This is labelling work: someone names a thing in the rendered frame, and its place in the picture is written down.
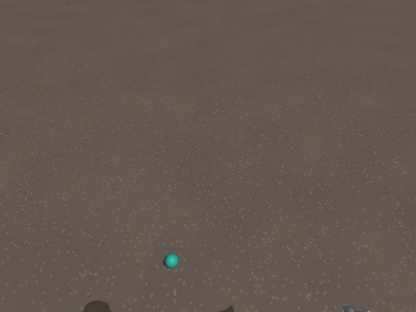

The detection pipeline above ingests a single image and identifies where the ball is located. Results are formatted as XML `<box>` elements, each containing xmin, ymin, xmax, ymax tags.
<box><xmin>165</xmin><ymin>253</ymin><xmax>179</xmax><ymax>268</ymax></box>

